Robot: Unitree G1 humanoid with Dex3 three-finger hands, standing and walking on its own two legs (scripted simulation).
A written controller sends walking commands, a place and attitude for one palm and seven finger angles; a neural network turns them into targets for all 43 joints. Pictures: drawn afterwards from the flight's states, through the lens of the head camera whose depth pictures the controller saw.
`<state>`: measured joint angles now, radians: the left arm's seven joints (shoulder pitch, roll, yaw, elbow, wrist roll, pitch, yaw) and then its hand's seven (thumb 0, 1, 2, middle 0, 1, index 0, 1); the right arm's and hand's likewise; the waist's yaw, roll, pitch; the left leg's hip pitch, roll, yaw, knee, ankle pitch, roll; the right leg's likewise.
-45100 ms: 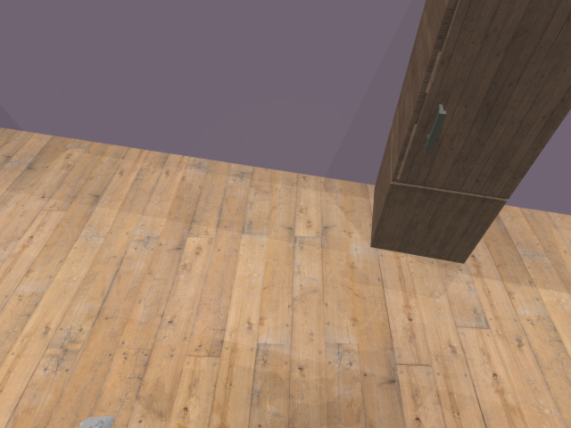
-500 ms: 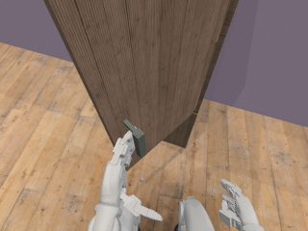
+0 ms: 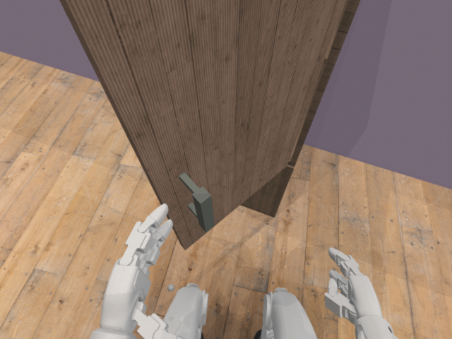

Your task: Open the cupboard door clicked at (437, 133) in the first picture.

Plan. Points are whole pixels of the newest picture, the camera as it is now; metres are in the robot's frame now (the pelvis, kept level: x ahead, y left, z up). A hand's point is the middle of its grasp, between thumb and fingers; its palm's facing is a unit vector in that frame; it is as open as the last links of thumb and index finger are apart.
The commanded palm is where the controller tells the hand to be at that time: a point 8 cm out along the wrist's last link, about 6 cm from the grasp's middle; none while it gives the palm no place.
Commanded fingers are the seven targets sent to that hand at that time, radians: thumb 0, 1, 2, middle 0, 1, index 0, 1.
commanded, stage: slide the hand sideways off the handle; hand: left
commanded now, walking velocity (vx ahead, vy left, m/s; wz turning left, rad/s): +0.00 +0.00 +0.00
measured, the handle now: (197, 203) +0.33 +0.08 +0.06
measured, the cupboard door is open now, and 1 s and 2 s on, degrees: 63 63 63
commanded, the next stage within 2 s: draw the hand back to the body in 0.18 s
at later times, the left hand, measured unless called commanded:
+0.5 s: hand (127, 293) +0.18 +0.14 +0.09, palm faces -0.06 -1.00 -0.04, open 16.3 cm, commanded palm +0.15 +0.20 +0.10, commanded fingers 0.00 -0.50 0.30 -0.15 -0.30 -0.15 -0.30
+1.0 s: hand (25, 267) +0.19 +0.22 +0.18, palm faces +0.16 -0.93 -0.34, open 14.7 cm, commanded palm +0.16 +0.26 +0.22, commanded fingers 0.00 0.09 0.56 -0.17 -0.30 -0.17 -0.30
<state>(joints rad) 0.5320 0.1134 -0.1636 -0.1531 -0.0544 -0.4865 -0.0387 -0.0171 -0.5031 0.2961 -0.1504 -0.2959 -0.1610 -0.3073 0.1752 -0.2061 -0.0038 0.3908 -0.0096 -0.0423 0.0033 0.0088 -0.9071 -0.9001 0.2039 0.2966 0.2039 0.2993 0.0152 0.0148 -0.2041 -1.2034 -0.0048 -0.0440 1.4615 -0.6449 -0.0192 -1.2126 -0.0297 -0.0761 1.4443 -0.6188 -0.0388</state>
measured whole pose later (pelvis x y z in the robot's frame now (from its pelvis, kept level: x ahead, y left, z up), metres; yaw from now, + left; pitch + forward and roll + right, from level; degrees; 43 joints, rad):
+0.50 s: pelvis -0.01 +0.01 +0.02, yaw -1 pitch +19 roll -2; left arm 0.61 0.19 -0.03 -0.33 -0.17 -0.37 -0.14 -0.02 -0.50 0.30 -0.15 -0.30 -0.15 -0.30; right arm 0.21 -0.19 0.00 0.39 0.03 -0.02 -0.04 0.01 -0.91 -0.90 0.20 0.30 0.20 0.30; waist 0.02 0.03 -0.20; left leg -1.12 0.00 -0.05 1.41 -0.62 -0.01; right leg -1.11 -0.02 -0.08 1.37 -0.58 -0.03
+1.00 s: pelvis +0.03 +0.02 +0.11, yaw +0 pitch +7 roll -2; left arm 0.72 0.31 0.07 -0.44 -0.05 0.00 0.11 -0.01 -0.22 0.41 -0.16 -0.30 -0.17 -0.30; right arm 0.31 -0.21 0.04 0.39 0.04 0.00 -0.14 0.01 -0.91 -0.90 0.20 0.30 0.20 0.30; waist 0.02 0.05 -0.15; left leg -0.56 0.00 -0.02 0.92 -0.48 0.02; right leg -0.56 -0.01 -0.06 0.87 -0.43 0.00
